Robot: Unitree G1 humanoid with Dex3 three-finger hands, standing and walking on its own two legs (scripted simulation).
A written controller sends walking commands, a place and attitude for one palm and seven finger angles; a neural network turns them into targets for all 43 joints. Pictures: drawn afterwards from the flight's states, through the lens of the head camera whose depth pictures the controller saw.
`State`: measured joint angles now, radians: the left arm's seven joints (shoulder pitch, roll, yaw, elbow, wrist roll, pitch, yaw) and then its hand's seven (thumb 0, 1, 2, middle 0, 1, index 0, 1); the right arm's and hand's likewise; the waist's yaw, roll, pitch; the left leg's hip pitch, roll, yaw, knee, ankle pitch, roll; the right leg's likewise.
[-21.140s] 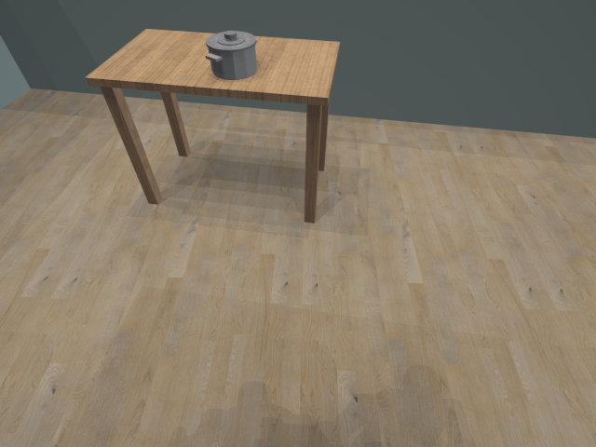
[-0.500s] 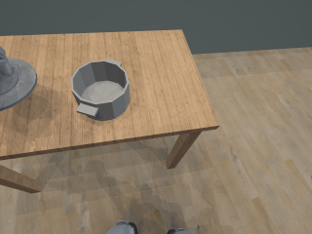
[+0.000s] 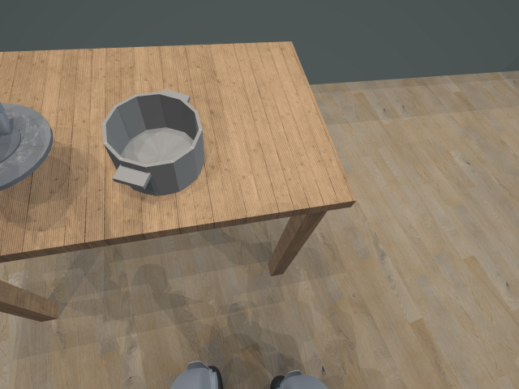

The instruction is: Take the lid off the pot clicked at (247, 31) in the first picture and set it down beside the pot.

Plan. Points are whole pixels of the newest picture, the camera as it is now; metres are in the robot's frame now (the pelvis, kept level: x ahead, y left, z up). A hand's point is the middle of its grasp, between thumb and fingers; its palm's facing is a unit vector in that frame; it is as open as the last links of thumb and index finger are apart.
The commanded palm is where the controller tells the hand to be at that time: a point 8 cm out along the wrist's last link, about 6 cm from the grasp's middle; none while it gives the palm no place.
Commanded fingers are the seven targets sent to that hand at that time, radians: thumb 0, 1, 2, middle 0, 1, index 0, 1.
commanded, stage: lower the lid onto the table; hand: left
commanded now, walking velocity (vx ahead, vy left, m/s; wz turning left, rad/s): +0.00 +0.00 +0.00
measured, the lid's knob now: out of the picture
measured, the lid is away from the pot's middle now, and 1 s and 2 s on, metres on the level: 0.24 0.26 0.25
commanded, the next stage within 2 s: open the fingers wide in 1.40 s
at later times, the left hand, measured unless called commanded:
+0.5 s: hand out of the picture +0.47 +0.37 +0.06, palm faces -0.46 -0.13 -0.88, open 6.9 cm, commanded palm +0.54 +0.37 +0.11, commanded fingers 0.00 0.79 0.75 -0.89 -1.08 -0.91 -1.06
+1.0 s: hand out of the picture +0.46 +0.39 +0.02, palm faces -0.49 -0.13 -0.86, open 6.9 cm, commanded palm +0.54 +0.38 +0.07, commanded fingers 0.00 0.79 0.75 -0.89 -1.08 -0.91 -1.06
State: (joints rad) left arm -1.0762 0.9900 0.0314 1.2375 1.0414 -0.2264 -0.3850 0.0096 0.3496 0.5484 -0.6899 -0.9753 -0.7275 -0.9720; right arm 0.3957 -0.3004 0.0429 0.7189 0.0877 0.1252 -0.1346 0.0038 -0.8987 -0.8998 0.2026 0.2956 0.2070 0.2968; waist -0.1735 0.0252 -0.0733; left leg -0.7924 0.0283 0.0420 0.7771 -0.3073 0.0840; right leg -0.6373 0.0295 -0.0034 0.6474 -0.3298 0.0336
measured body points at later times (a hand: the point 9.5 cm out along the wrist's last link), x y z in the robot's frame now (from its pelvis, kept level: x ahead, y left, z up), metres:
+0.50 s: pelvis +0.00 +0.00 -0.01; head +0.13 +0.04 +0.42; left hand +0.49 +0.37 +0.11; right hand -0.03 -0.28 -0.11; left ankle +0.03 +0.06 -0.71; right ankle -0.02 -0.16 -0.71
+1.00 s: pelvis -0.01 +0.01 -0.02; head +0.13 +0.06 +0.40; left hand +0.48 +0.39 +0.07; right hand -0.04 -0.27 -0.11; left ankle +0.03 +0.06 -0.71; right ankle -0.02 -0.16 -0.71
